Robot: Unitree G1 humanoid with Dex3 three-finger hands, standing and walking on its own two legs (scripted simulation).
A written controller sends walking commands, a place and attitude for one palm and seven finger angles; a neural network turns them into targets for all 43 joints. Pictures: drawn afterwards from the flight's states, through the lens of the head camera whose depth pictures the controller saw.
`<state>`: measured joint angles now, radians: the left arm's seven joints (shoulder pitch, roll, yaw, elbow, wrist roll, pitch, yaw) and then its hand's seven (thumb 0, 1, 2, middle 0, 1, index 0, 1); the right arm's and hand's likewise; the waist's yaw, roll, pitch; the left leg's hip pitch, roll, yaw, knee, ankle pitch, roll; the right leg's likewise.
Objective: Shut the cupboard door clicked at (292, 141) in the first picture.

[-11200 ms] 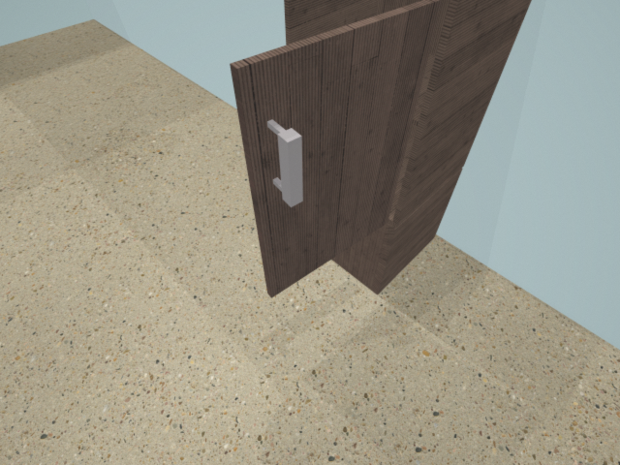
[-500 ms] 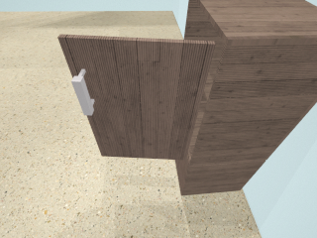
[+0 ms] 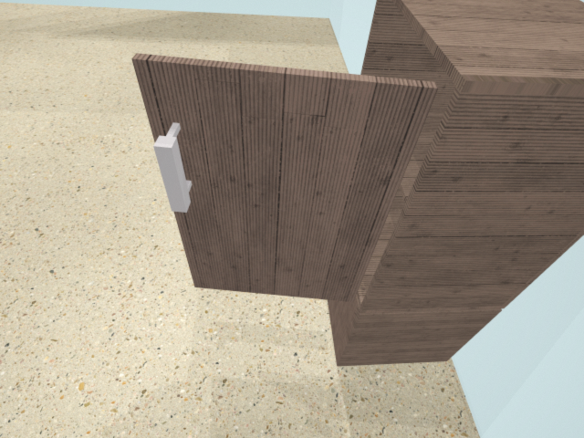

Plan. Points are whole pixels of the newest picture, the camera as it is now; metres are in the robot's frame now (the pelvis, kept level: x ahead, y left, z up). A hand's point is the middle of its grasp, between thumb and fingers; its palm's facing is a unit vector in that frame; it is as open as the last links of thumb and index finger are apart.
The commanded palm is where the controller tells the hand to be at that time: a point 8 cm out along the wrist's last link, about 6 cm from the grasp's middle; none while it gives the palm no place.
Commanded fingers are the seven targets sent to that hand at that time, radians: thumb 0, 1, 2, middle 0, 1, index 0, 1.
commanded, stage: come to a stop and stand still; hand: left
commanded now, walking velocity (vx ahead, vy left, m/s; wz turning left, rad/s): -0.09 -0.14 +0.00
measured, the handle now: (178, 168) +0.48 +0.23 +0.09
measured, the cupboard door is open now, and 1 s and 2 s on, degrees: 82 82 82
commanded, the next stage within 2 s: look again from close up in 0.90 s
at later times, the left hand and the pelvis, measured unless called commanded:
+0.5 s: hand out of the picture +0.08 +0.17 -0.17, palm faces +0.01 -0.98 -0.21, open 7.3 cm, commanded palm none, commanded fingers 0.00 0.90 0.90 -0.20 -0.30 -0.20 -0.30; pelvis +0.01 +0.00 +0.00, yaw -1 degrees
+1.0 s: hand out of the picture -0.02 +0.13 -0.17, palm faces +0.02 -0.99 -0.16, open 7.4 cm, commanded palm none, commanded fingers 0.00 0.90 0.90 -0.20 -0.30 -0.20 -0.30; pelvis +0.01 -0.02 +0.01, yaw +0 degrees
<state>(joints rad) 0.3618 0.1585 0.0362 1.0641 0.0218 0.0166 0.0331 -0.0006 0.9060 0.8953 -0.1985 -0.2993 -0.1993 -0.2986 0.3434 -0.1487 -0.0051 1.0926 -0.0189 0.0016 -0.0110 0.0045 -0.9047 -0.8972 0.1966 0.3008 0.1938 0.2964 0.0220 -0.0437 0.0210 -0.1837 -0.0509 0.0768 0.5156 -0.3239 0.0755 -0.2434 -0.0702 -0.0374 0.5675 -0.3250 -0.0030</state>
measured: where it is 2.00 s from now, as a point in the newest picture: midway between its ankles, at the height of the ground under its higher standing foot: outside the picture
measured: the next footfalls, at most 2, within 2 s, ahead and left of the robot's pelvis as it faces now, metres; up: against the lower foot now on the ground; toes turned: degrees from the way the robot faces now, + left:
right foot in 0.22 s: +0.07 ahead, -0.11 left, +0.00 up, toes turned +3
